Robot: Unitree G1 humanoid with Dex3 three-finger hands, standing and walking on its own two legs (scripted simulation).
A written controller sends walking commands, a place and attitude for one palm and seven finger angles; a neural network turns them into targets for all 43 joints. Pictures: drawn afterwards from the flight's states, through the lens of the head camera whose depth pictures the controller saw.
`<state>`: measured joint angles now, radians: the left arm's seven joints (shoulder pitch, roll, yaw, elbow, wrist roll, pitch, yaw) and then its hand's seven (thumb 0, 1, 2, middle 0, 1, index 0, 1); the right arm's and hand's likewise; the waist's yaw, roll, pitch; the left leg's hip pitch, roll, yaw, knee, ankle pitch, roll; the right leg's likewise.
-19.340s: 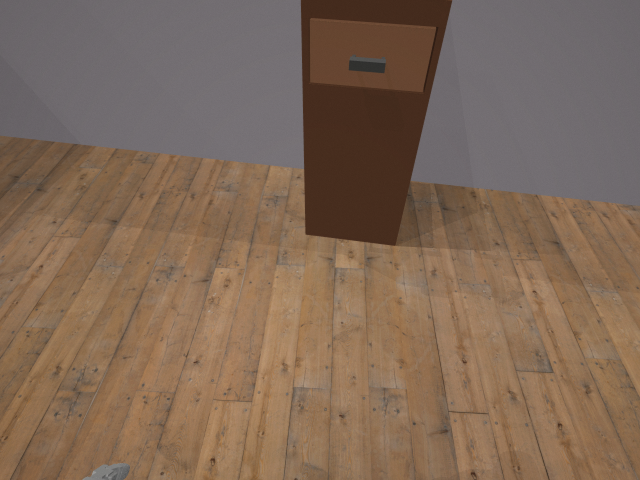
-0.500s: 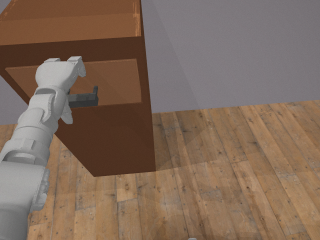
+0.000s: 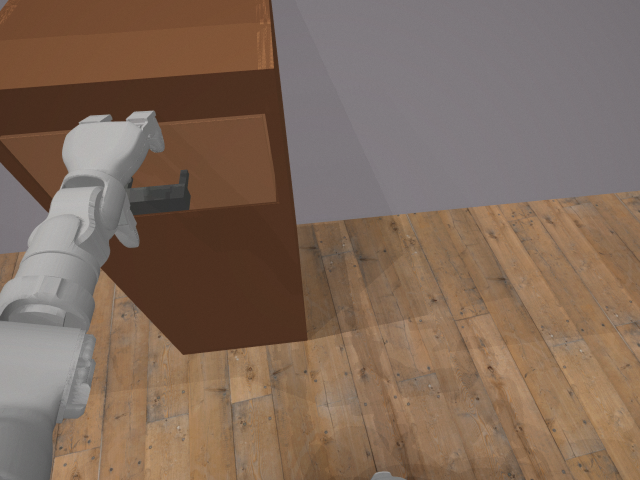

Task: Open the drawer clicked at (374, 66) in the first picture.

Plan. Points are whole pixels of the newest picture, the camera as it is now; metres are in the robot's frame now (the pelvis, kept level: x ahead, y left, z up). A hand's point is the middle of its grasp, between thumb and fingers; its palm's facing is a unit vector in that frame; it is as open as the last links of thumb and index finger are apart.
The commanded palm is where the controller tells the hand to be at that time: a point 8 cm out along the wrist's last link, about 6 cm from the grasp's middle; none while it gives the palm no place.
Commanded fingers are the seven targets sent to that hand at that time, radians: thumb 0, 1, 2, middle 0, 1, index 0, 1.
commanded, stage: re-aim the fingers above the handle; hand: left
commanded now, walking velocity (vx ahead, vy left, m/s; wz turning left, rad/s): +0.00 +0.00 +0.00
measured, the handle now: (154, 188) +0.52 +0.23 +0.04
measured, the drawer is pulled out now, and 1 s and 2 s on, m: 0.00 0.00 0.00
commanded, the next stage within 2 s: lower the fingers behind the handle in 1.12 s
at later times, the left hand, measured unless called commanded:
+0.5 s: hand (127, 179) +0.48 +0.24 +0.10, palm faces +0.02 +0.01 -1.00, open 13.5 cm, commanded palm +0.48 +0.26 +0.15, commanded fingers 0.00 -0.50 0.30 -0.30 -1.20 -0.30 -1.20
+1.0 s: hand (127, 179) +0.48 +0.24 +0.10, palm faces +0.00 +0.01 -1.00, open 13.6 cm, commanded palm +0.48 +0.26 +0.15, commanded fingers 0.00 -0.50 0.30 -0.30 -1.20 -0.30 -1.20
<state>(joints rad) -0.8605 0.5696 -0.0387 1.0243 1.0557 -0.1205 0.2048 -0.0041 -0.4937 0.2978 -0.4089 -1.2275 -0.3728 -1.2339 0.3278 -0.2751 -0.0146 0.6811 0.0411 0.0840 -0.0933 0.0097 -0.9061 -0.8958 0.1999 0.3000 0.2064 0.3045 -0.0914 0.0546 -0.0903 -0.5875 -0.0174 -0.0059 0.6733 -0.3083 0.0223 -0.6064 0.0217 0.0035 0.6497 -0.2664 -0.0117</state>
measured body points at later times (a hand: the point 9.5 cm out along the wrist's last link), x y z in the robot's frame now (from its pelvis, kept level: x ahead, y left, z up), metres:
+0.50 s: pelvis +0.00 +0.00 +0.00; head +0.07 -0.01 +0.45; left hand +0.48 +0.23 +0.15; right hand +0.06 -0.27 -0.13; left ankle +0.01 +0.11 -0.72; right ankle +0.03 -0.11 -0.72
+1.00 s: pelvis +0.00 +0.00 +0.00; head +0.07 -0.02 +0.45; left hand +0.48 +0.23 +0.15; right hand +0.04 -0.28 -0.13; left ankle +0.01 +0.11 -0.72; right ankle +0.03 -0.11 -0.72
